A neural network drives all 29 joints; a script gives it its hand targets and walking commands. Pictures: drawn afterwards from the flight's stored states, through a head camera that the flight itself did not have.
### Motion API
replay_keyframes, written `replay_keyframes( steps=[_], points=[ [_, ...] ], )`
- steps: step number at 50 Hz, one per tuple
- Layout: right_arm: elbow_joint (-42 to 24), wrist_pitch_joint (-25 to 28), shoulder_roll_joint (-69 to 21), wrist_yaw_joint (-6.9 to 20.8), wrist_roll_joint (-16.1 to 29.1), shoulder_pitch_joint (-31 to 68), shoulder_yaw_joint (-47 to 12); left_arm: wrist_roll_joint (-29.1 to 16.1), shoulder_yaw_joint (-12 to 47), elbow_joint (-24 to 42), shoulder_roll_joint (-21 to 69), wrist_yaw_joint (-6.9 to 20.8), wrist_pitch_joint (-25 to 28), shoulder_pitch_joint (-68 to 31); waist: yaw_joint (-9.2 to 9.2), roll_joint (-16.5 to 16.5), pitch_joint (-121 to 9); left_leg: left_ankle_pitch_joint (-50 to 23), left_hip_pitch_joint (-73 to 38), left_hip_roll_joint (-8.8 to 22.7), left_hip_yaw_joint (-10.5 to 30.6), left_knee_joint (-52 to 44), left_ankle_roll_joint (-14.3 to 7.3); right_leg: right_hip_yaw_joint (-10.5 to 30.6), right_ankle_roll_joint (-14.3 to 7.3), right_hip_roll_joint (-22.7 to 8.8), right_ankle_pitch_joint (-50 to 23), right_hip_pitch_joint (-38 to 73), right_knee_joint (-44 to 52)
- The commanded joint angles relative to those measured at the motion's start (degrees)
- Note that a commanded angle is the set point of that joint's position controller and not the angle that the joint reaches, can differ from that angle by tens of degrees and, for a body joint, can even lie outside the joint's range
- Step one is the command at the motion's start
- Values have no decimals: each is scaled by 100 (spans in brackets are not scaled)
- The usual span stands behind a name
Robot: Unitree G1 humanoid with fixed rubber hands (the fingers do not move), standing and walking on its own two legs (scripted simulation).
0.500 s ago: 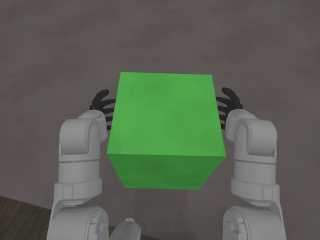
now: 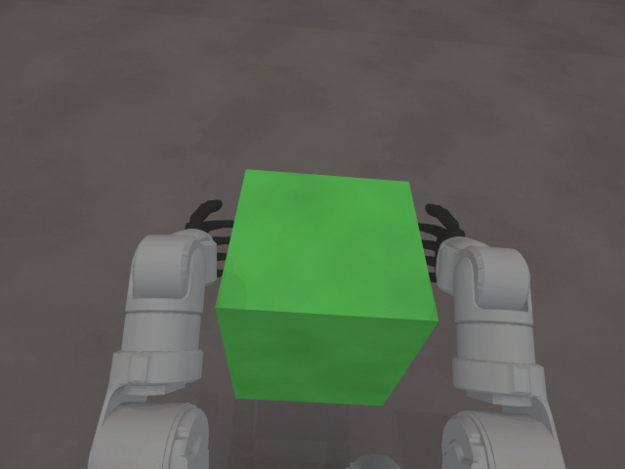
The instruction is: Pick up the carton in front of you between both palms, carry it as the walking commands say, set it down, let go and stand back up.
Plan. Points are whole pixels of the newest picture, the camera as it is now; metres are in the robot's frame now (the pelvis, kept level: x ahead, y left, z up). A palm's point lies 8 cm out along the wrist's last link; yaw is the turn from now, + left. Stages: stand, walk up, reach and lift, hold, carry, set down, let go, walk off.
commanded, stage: carry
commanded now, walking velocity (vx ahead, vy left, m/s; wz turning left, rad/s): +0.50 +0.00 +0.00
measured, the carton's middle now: (318, 294) +0.35 -0.02 +0.00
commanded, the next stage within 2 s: none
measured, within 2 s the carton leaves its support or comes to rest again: neither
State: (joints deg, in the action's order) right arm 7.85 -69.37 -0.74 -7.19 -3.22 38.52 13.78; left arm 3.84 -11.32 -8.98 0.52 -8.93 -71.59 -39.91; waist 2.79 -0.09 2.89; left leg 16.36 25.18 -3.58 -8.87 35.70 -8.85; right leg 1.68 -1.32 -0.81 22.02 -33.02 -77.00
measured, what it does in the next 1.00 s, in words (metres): walks ahead: right foot, then left foot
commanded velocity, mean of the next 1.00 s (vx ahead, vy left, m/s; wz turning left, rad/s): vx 0.50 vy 0.00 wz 0.00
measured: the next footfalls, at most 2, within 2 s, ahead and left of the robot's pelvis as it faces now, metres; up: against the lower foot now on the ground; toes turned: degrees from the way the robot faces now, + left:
right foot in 0.30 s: +0.40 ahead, -0.05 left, +0.00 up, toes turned -2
left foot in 0.78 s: +0.70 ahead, +0.16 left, +0.00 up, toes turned +12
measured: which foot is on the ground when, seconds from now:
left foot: down 0.00-0.30, up 0.32-0.76, down 0.78-1.00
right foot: up 0.00-0.28, down 0.30-0.82, up 0.84-1.00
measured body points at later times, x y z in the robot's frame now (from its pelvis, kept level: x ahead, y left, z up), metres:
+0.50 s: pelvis +0.34 -0.01 +0.02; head +0.38 +0.00 +0.47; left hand +0.67 +0.20 +0.11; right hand +0.72 -0.10 +0.11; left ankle +0.28 +0.11 -0.64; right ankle +0.36 -0.05 -0.72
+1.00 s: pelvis +0.66 +0.08 +0.03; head +0.66 +0.09 +0.48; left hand +0.93 +0.23 +0.07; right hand +0.93 -0.07 +0.08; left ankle +0.66 +0.16 -0.72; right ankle +0.64 -0.05 -0.65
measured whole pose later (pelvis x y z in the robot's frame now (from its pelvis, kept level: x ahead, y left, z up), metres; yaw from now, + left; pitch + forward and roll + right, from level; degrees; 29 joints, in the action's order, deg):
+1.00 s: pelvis +0.66 +0.08 +0.03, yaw +0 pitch +4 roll -1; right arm -13.9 -66.7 -7.4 -4.8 -6.4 6.9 5.1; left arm 7.7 -5.2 14.3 7.4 -4.8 -67.6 -6.5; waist 1.5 -0.5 -5.4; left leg 10.3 13.7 1.7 -12.4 19.4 -3.5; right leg -4.5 0.2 -4.6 17.2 -29.6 -55.3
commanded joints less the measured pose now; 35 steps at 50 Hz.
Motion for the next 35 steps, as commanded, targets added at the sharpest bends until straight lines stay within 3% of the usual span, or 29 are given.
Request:
replay_keyframes(
  steps=[1, 3, 6, 11, 13, 14, 15, 16, 17, 18, 19, 20, 22, 24, 26, 29, 35],
  points=[
    [-973, 212, -6999, 1518, 2930, 4338, -3856, -2308, 3393, 1129, 6740, 1138, 546, -3919, 37, 468, -3393, -3505, -3449, 1763, 2376, -892, -73, -125, 75, -197, -278, -1089, 638],
    [-942, 371, -7051, 1524, 2846, 3891, -4005, -2145, 3521, 1104, 6739, 1132, 721, -3438, 109, 553, -3538, -4536, -3981, 1692, 2104, -653, -2, -293, 23, -177, -406, -1540, 882],
    [-983, 661, -7038, 1582, 2728, 3418, -4312, -2001, 3856, 1210, 6708, 1172, 1003, -3020, 197, 577, -3473, -5312, -4340, 1505, 1746, -623, 112, -615, -86, -62, -925, -1865, 1485],
    [-1236, 1008, -6661, 1622, 2620, 2897, -4685, -2013, 4374, 1497, 6463, 1276, 1312, -2698, 195, 524, -2973, -6011, -4113, 1015, 998, -631, 272, -1306, -181, 460, -2143, -771, 4077],
    [-1295, 1049, -6429, 1597, 2578, 2665, -4738, -2055, 4498, 1646, 6275, 1308, 1331, -2581, 33, 789, -3073, -6781, -3514, 1026, 665, -84, 417, -1543, -258, 777, -2582, 874, 4920],
    [-1340, 1052, -6297, 1584, 2565, 2619, -4768, -2087, 4534, 1734, 6196, 1319, 1329, -2559, -246, 862, -3281, -6751, -3202, 1071, 470, 490, 546, -1496, -321, 715, -2898, 1869, 5235],
    [-1419, 1042, -6182, 1573, 2561, 2677, -4815, -2119, 4528, 1831, 6078, 1331, 1314, -2547, -652, 684, -3421, -6093, -2552, 1004, 273, 1301, 643, -1287, -384, 437, -3226, 3007, 5476],
    [-1519, 1011, -6050, 1562, 2544, 2875, -4812, -2171, 4467, 1865, 5953, 1356, 1270, -2490, -823, 16, -3568, -3006, -1270, 692, 314, 2257, 649, -161, -537, -543, -4670, 4319, 4919],
    [-1312, 895, -6005, 1531, 2497, 2590, -4736, -2177, 4392, 1731, 5602, 1378, 1212, -2483, -674, -1293, -4178, 1463, 871, -174, 707, 4088, 988, 2335, -1789, -2069, -5962, 6153, 4443],
    [-1277, 823, -5677, 1468, 2360, 2329, -4562, -2325, 4376, 1533, 5691, 1416, 1117, -2250, -728, -1022, -4435, 1560, 1488, -10, 1260, 4891, 825, 2917, -2118, -2135, -4023, 6306, 4856],
    [-1404, 776, -5627, 1411, 2297, 2480, -4473, -2485, 4445, 1683, 5766, 1467, 1083, -2482, -762, -821, -3970, 1288, 1892, 225, 1282, 4682, 677, 2551, -1912, -1841, -3264, 5855, 5130],
    [-1420, 718, -5623, 1351, 2211, 2573, -4360, -2668, 4519, 1799, 5934, 1516, 998, -2790, -700, -339, -3614, 986, 1925, 390, 1179, 4174, 631, 2151, -1594, -1691, -3090, 5390, 5352],
    [-1429, 588, -5535, 1250, 1953, 2416, -4093, -2896, 4593, 1991, 6094, 1567, 824, -3126, -545, 32, -3183, 590, 1460, 541, 1036, 3316, 721, 1672, -1269, -1565, -3087, 4448, 5726],
    [-1327, 456, -5529, 1212, 1744, 2122, -3944, -2972, 4526, 1999, 6165, 1636, 671, -3098, -488, -64, -3014, 520, 1125, 602, 849, 2528, 835, 1282, -1141, -1494, -3195, 4045, 5960],
    [-1246, 341, -5634, 1215, 1624, 1918, -3923, -2889, 4370, 1866, 6208, 1714, 512, -2855, -500, -302, -2797, 453, 1154, 602, 619, 1717, 914, 897, -1050, -1427, -3791, 3995, 6018],
    [-1190, 207, -5916, 1263, 1567, 1597, -4045, -2646, 4119, 1591, 6295, 1844, 326, -2220, -493, -637, -2478, -396, 1162, 556, 296, 671, 968, 275, -716, -1187, -4376, 4013, 6067],
    [-1691, 68, -6409, 1496, 1882, 1236, -4594, -2124, 3986, 1647, 6333, 1934, 250, -987, -451, -1021, -1845, -1468, 668, 448, -248, -725, 976, -516, -413, -950, -4771, 4097, 6177]
  ],
)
